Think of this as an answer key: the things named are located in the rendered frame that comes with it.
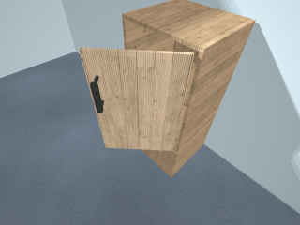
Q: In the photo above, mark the handle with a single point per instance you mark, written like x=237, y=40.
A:
x=96, y=95

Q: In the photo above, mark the cupboard door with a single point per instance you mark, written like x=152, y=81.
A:
x=143, y=93

